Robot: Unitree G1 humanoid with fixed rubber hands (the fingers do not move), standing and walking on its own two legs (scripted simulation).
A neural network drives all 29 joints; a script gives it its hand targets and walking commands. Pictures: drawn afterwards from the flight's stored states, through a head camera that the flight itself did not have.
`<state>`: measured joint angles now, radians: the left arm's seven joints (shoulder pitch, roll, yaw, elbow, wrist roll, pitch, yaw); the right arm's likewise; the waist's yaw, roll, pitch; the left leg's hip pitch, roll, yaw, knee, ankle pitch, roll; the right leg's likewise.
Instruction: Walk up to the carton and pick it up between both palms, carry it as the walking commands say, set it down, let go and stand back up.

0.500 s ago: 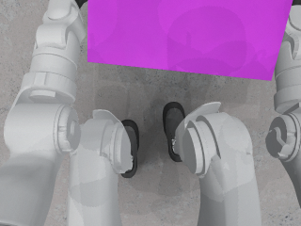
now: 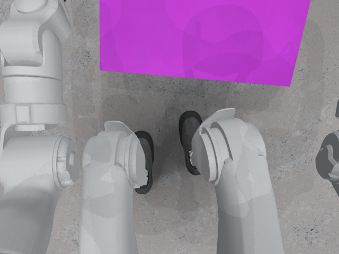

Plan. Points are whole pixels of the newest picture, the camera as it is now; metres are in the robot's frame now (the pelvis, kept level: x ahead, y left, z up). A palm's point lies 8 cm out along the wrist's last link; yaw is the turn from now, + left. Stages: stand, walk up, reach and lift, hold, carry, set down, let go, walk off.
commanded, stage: set down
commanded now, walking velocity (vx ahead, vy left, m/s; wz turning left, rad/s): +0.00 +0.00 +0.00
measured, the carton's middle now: (192, 14) +0.52 -0.10 -0.25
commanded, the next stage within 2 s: let go in 0.86 s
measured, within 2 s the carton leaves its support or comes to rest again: neither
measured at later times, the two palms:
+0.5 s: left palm out of the picture +0.56 +0.13 +0.03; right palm out of the picture +0.50 -0.33 +0.03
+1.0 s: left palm out of the picture +0.56 +0.16 +0.09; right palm out of the picture +0.49 -0.31 +0.11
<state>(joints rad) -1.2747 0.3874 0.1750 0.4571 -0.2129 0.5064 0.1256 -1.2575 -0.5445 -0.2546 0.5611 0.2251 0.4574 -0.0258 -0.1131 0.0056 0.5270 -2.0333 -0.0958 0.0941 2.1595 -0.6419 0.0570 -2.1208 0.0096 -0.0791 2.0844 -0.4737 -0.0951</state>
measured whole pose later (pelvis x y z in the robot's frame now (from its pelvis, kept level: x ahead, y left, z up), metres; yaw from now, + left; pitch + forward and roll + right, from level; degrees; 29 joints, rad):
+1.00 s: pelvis +0.02 +0.02 +0.23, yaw -1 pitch +28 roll +0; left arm -1.13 0.43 0.17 0.37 -0.17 0.55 0.08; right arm -1.07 -0.58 -0.26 0.45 0.26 0.44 0.09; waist -0.10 0.04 0.53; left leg -1.37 -0.12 0.02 1.33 -0.44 0.06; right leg -1.42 0.03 -0.02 1.26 -0.33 -0.04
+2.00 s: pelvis +0.07 +0.04 +0.35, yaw +0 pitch -3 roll -2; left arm 0.26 0.21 0.08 0.37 0.01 0.13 -0.04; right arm 0.21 -0.19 -0.14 0.30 0.01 0.19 0.14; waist -0.05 0.07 0.11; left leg -0.35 -0.08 0.00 0.73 -0.33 0.08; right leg -0.37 0.03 -0.02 0.63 -0.22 0.01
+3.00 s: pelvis +0.12 +0.02 +0.36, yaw +0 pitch +0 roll -1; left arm 0.27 0.21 0.08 0.75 0.04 -0.01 -0.02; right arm 0.26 -0.29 -0.14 0.63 0.00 -0.01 0.00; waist -0.01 0.07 -0.22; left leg -0.29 -0.07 0.00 0.70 -0.40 0.07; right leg -0.35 0.04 -0.02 0.68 -0.32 -0.03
